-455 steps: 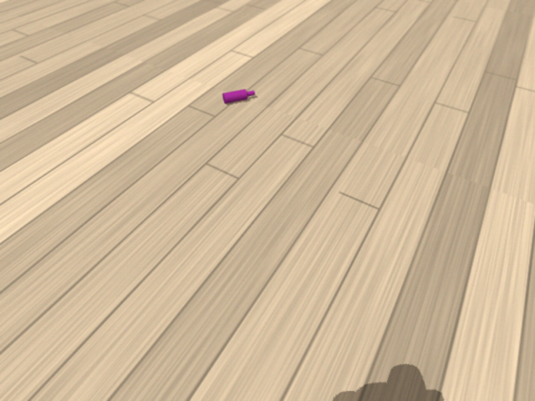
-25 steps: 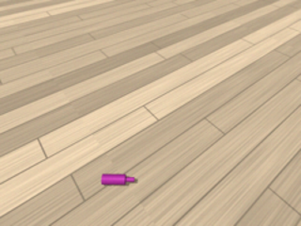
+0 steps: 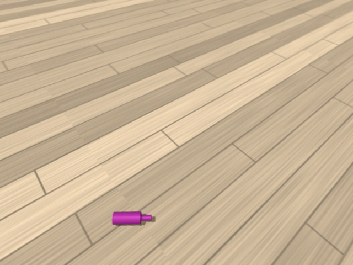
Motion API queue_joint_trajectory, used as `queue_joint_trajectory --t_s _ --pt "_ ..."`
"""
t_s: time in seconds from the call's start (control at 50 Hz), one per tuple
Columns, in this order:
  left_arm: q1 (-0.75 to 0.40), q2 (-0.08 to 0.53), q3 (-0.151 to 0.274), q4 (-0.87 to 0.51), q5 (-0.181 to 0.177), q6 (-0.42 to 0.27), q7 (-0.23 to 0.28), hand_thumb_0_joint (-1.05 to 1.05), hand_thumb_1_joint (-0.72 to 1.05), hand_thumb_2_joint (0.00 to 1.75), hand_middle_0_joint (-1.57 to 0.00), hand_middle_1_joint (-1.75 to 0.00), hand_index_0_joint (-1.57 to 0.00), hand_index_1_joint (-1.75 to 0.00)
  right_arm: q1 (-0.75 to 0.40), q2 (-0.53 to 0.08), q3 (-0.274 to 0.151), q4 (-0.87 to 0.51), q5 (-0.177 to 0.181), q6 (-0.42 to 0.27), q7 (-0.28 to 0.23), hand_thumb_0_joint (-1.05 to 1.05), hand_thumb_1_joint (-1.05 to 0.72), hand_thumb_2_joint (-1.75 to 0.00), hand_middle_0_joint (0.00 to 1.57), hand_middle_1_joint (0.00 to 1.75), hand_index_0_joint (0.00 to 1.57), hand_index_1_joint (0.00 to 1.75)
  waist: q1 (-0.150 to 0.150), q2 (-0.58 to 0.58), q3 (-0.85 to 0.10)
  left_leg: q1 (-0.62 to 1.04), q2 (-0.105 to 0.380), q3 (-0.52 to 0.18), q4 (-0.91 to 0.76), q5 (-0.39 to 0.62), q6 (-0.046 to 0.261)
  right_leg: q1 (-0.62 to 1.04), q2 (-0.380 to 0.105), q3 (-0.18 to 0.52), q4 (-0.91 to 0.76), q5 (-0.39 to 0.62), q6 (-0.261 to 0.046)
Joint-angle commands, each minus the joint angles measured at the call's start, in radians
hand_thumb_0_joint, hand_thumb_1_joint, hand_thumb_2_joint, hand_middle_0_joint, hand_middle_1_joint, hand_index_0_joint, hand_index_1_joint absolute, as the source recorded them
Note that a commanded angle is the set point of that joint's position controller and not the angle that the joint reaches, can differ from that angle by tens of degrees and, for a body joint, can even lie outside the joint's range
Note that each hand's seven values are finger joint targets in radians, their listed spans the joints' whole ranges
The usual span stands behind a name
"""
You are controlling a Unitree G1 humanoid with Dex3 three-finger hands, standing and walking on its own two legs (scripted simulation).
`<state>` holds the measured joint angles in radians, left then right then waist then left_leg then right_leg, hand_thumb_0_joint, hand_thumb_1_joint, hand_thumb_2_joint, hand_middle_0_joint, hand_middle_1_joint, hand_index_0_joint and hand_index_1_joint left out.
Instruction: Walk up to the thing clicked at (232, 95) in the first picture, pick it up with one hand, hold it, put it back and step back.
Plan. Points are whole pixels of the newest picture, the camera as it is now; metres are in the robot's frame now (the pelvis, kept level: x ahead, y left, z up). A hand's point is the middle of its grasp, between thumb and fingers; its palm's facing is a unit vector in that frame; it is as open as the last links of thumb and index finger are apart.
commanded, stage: stand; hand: left
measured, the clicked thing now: (132, 217) +0.52 +0.22 -0.75
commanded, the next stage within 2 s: none
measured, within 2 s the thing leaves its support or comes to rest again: neither
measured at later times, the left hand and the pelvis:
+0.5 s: hand out of the picture +0.05 +0.24 -0.16, palm faces -0.03 -0.94 -0.34, open 7.4 cm; pelvis -0.01 -0.01 +0.00, yaw +0 degrees
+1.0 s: hand out of the picture +0.08 +0.24 -0.16, palm faces -0.03 -0.94 -0.34, open 7.4 cm; pelvis +0.00 -0.02 +0.00, yaw +0 degrees
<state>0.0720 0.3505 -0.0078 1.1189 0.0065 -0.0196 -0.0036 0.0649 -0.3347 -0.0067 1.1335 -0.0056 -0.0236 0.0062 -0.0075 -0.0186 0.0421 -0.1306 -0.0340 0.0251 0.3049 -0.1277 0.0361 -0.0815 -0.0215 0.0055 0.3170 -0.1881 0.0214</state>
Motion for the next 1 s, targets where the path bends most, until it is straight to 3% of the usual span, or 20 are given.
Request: queue_joint_trajectory --t_s 0.0,0.06,0.2,0.26,0.38,0.5,0.58,0.64,0.72,0.92,0.98 --pt "-0.025 0.209 0.043 -0.044 -0.002 -0.024 0.011 0.00 0.90 0.90 -0.20 -0.30 -0.20 -0.30 -0.054 -0.216 -0.040 -0.048 0.001 -0.023 -0.008 0.00 -0.90 -0.90 0.20 0.30 0.20 0.30 0.006 0.029 -0.076 0.042 0.161 -0.142 -0.051 0.120 -0.016 -0.006 -0.114 0.095 -0.058 0.100 -0.035" --pt "-0.032 0.207 0.042 -0.048 -0.001 -0.024 0.011 0.00 0.90 0.90 -0.20 -0.30 -0.20 -0.30 -0.052 -0.220 -0.041 -0.045 0.000 -0.023 -0.008 0.00 -0.90 -0.90 0.20 0.30 0.20 0.30 0.004 0.023 -0.080 0.046 0.163 -0.138 -0.045 0.137 -0.017 -0.007 -0.115 0.094 -0.064 0.113 -0.034" --pt "-0.018 0.205 0.040 -0.041 0.004 -0.018 0.009 0.00 0.90 0.90 -0.20 -0.30 -0.20 -0.30 -0.054 -0.226 -0.042 -0.034 -0.002 -0.016 -0.006 0.00 -0.90 -0.90 0.20 0.30 0.20 0.30 0.000 0.043 -0.046 0.010 0.157 -0.151 -0.079 -0.053 -0.020 -0.045 -0.105 0.094 -0.077 -0.008 -0.040" --pt "-0.015 0.202 0.039 -0.037 0.003 -0.017 0.008 0.00 0.90 0.90 -0.20 -0.30 -0.20 -0.30 -0.046 -0.221 -0.039 -0.028 -0.002 -0.015 -0.005 0.00 -0.90 -0.90 0.20 0.30 0.20 0.30 -0.002 0.028 -0.039 0.013 0.158 -0.155 -0.080 -0.058 -0.020 -0.063 -0.104 0.095 -0.074 -0.024 -0.043" --pt "-0.004 0.207 0.037 -0.045 0.002 -0.021 0.010 0.00 0.90 0.90 -0.20 -0.30 -0.20 -0.30 -0.045 -0.227 -0.040 -0.028 -0.003 -0.017 -0.005 0.00 -0.90 -0.90 0.20 0.30 0.20 0.30 -0.001 0.030 -0.085 0.061 0.164 -0.145 -0.047 0.048 -0.014 -0.049 -0.109 0.104 -0.068 0.038 -0.043" --pt "0.006 0.213 0.036 -0.038 0.000 -0.017 0.010 0.00 0.90 0.90 -0.20 -0.30 -0.20 -0.30 -0.022 -0.224 -0.034 -0.018 -0.002 -0.011 -0.007 0.00 -0.90 -0.90 0.20 0.30 0.20 0.30 -0.006 0.015 -0.029 0.012 0.156 -0.149 -0.063 -0.035 -0.016 -0.069 -0.106 0.106 -0.084 -0.013 -0.043" --pt "0.011 0.212 0.034 -0.043 0.003 -0.020 0.011 0.00 0.90 0.90 -0.20 -0.30 -0.20 -0.30 -0.030 -0.226 -0.033 -0.024 -0.003 -0.013 -0.006 0.00 -0.90 -0.90 0.20 0.30 0.20 0.30 0.001 0.013 -0.065 0.031 0.160 -0.145 -0.046 0.037 -0.012 -0.042 -0.113 0.106 -0.078 0.040 -0.044" --pt "0.011 0.211 0.034 -0.041 0.001 -0.020 0.011 0.00 0.90 0.90 -0.20 -0.30 -0.20 -0.30 -0.019 -0.225 -0.030 -0.022 -0.003 -0.011 -0.007 0.00 -0.90 -0.90 0.20 0.30 0.20 0.30 -0.001 0.013 -0.034 0.005 0.156 -0.147 -0.052 -0.003 -0.014 -0.052 -0.110 0.106 -0.087 0.009 -0.042" --pt "0.002 0.215 0.037 -0.048 0.001 -0.017 0.012 0.00 0.90 0.90 -0.20 -0.30 -0.20 -0.30 -0.020 -0.229 -0.031 -0.027 -0.004 -0.012 -0.008 0.00 -0.90 -0.90 0.20 0.30 0.20 0.30 0.000 0.020 -0.046 0.010 0.158 -0.146 -0.050 0.018 -0.016 -0.045 -0.110 0.104 -0.082 0.016 -0.043" --pt "-0.001 0.215 0.037 -0.051 0.000 -0.020 0.012 0.00 0.90 0.90 -0.20 -0.30 -0.20 -0.30 -0.016 -0.226 -0.027 -0.033 -0.001 -0.017 -0.010 0.00 -0.90 -0.90 0.20 0.30 0.20 0.30 0.001 0.018 -0.085 0.043 0.166 -0.140 -0.029 0.145 -0.013 -0.001 -0.117 0.097 -0.066 0.136 -0.041" --pt "0.004 0.213 0.036 -0.051 0.002 -0.018 0.012 0.00 0.90 0.90 -0.20 -0.30 -0.20 -0.30 -0.023 -0.231 -0.027 -0.034 -0.003 -0.014 -0.012 0.00 -0.90 -0.90 0.20 0.30 0.20 0.30 0.004 0.021 -0.078 0.051 0.166 -0.139 -0.029 0.137 -0.016 -0.015 -0.114 0.093 -0.074 0.129 -0.040"
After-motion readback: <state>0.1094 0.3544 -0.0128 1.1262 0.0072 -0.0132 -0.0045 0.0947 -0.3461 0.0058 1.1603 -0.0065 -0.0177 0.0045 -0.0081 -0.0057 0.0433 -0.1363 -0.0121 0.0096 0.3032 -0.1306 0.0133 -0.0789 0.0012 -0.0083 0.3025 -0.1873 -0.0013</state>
